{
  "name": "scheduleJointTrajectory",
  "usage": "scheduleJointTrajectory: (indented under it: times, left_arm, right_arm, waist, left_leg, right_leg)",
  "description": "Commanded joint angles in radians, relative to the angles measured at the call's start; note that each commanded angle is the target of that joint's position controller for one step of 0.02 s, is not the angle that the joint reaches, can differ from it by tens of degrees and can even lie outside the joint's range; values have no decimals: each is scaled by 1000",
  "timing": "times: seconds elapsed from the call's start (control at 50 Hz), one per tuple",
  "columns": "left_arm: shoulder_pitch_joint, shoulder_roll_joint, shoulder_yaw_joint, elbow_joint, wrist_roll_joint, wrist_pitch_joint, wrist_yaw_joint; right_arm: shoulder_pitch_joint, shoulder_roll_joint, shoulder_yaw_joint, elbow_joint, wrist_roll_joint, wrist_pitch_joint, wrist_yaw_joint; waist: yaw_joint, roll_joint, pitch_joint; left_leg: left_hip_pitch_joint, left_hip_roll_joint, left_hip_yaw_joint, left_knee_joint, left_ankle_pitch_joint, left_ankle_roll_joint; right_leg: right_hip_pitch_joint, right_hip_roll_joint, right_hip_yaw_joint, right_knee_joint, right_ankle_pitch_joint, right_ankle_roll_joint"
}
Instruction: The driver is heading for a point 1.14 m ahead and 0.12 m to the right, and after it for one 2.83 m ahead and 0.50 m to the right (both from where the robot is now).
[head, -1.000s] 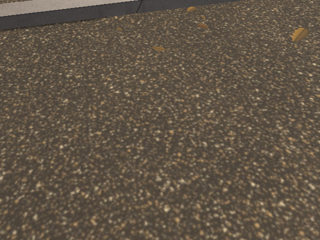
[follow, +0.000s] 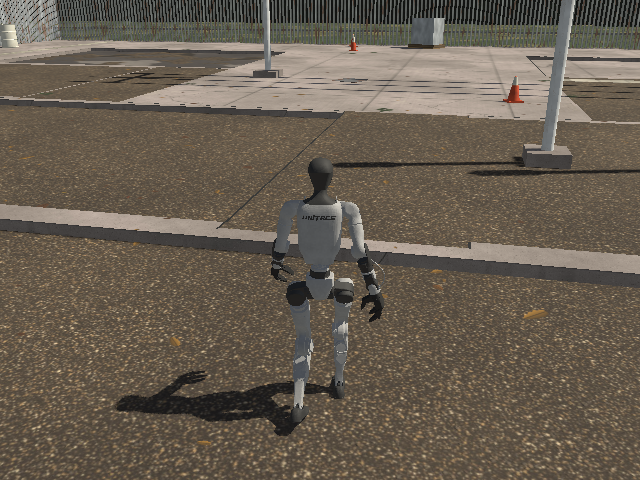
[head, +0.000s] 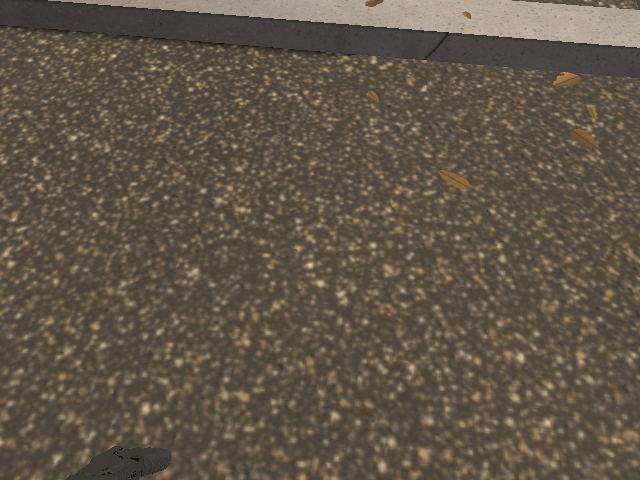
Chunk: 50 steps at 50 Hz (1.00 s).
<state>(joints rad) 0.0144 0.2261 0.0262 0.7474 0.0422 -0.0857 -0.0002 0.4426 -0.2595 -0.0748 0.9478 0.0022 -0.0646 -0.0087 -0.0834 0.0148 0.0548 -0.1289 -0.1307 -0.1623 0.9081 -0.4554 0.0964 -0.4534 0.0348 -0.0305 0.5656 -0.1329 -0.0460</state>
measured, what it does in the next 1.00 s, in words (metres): walks ahead: left foot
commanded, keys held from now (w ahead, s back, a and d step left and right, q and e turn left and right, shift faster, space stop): w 0.54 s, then w+e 0.46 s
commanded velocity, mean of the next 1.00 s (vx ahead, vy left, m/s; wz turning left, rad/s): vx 0.50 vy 0.00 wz -0.07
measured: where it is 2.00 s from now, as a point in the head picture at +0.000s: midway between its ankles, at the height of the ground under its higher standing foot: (338, 243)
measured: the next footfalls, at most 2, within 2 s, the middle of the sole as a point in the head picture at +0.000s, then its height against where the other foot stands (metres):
left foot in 0.46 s outside the picture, level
right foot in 1.02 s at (336, 375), level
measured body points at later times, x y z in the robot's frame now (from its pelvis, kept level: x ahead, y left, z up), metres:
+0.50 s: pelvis +0.26 +0.03 +0.01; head +0.29 +0.05 +0.45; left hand +0.19 +0.27 -0.14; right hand +0.48 -0.18 -0.09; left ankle +0.34 +0.11 -0.72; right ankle +0.10 -0.10 -0.68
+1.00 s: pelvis +0.52 +0.03 +0.00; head +0.55 +0.02 +0.45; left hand +0.73 +0.22 -0.11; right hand +0.43 -0.21 -0.14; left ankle +0.34 +0.12 -0.72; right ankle +0.62 -0.05 -0.72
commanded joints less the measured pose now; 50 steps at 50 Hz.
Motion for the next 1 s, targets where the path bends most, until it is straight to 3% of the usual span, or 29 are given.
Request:
scheduleJointTrajectory:
  times: [0.02,0.04,0.08,0.12,0.16,0.26,0.34,0.4,0.42,0.44,0.46,0.48,0.5,0.52,0.54,0.58,0.64,0.74,0.82,0.9,0.96,0.98,1.0]
  left_arm:
    - [213,102,47,14,-13,8,-3]
    - [193,78,38,25,-6,4,-5]
    - [232,81,34,65,-11,-11,-4]
    - [284,88,36,95,-23,-31,-11]
    - [314,103,39,113,-30,-38,-13]
    - [383,107,38,146,-34,-29,-16]
    - [449,141,44,174,-31,-22,-13]
    - [457,155,46,190,-27,-9,-5]
    - [453,159,46,195,-30,-4,-2]
    - [456,146,41,197,-33,2,-1]
    - [437,116,29,164,-38,2,-1]
    - [538,6,5,133,-64,3,-5]
    - [478,130,38,149,-32,11,3]
    - [402,124,42,126,-29,9,-2]
    - [370,100,36,122,-32,5,-9]
    - [395,73,34,145,-18,30,-18]
    - [376,56,38,146,-12,56,-34]
    - [206,50,39,96,-16,65,-42]
    - [72,28,21,48,-13,59,-51]
    - [-12,28,13,2,-10,55,-58]
    - [78,55,27,15,-6,57,-48]
    - [161,75,38,37,-5,54,-45]
    - [287,102,55,75,1,46,-39]
  right_arm:
    - [19,-74,-6,-65,-26,-7,5]
    - [-28,-53,-2,-81,-27,-6,13]
    - [-53,-44,-1,-97,-44,10,28]
    - [-60,-35,1,-104,-46,21,36]
    - [-129,-31,7,-129,-49,24,45]
    - [-369,1,39,-210,-41,16,62]
    - [-462,-19,43,-239,-31,13,55]
    - [-441,-38,35,-239,-37,5,43]
    - [-362,-46,28,-212,-42,-1,37]
    - [-219,-71,15,-159,-52,-12,28]
    - [-41,-138,-5,-126,-74,-21,15]
    - [21,-242,-31,-112,-76,-15,9]
    - [-6,-193,-27,-112,-29,-2,12]
    - [-103,-140,-10,-121,-22,-2,16]
    - [-156,-90,3,-123,-24,-9,21]
    - [-191,-42,15,-112,-22,-23,15]
    - [-140,-57,12,-80,-17,-49,10]
    - [-67,-55,14,-45,-18,-55,6]
    - [-30,-61,17,-24,-17,-55,-3]
    - [33,-79,16,12,-22,-42,-19]
    - [9,-119,8,14,-27,-28,-30]
    - [-2,-134,4,10,-29,-18,-31]
    - [-13,-144,1,2,-26,-10,-29]
  waist:
    - [105,-31,-137]
    - [89,-16,-73]
    - [66,-80,-47]
    - [57,-98,-64]
    - [58,-98,-47]
    - [103,-102,0]
    - [129,-108,5]
    - [105,-111,-4]
    - [68,-101,-44]
    - [12,-64,-125]
    - [-59,14,-242]
    - [-18,256,-350]
    - [-24,109,-296]
    - [18,72,-154]
    - [43,47,-95]
    - [95,66,-49]
    - [111,56,-31]
    - [85,38,23]
    - [57,44,46]
    - [36,45,56]
    - [90,90,-19]
    - [127,95,-70]
    - [184,76,-141]
  left_leg:
    - [-460,96,32,369,89,-13]
    - [-446,122,37,312,122,-16]
    - [-408,144,49,244,132,-26]
    - [-415,139,65,209,141,-32]
    - [-477,160,89,158,193,-44]
    - [-460,196,193,-143,381,-71]
    - [-393,173,226,-288,386,-54]
    - [-314,141,237,-363,300,-17]
    - [-206,112,249,-415,295,0]
    - [-13,100,247,-462,312,26]
    - [233,283,52,-480,232,78]
    - [487,567,-404,-573,187,207]
    - [401,541,-465,-624,154,206]
    - [275,488,-308,-638,195,178]
    - [161,439,-207,-675,288,151]
    - [29,370,-50,-731,361,90]
    - [4,357,48,-779,455,79]
    - [51,346,174,-809,523,58]
    - [87,335,275,-793,650,31]
    - [215,367,331,-716,850,19]
    - [280,384,379,-509,1276,7]
    - [275,387,387,-367,1325,10]
    - [206,377,398,-169,1228,2]
  right_leg:
    - [480,-383,570,-297,-193,-194]
    - [390,-331,457,-328,-103,-164]
    - [319,-271,323,-354,65,-141]
    - [328,-261,268,-363,191,-149]
    - [338,-261,224,-398,204,-162]
    - [314,-204,100,-439,258,-136]
    - [386,-239,94,-405,318,-123]
    - [461,-267,91,-309,475,-109]
    - [468,-253,69,-204,586,-95]
    - [420,-210,28,-30,601,-76]
    - [242,-168,-9,229,342,-53]
    - [-110,-1,-70,580,-329,-11]
    - [-203,-26,47,676,-373,-25]
    - [-230,-74,67,668,-283,-34]
    - [-195,-103,67,616,-219,-32]
    - [-102,-127,70,546,-178,-17]
    - [-112,-119,71,527,-113,-5]
    - [-253,-121,72,407,59,11]
    - [-217,-104,-11,209,160,2]
    - [-190,-72,-89,78,91,-46]
    - [-45,16,-146,54,-58,-110]
    - [48,48,-150,34,-101,-137]
    - [222,70,-128,-41,-84,-168]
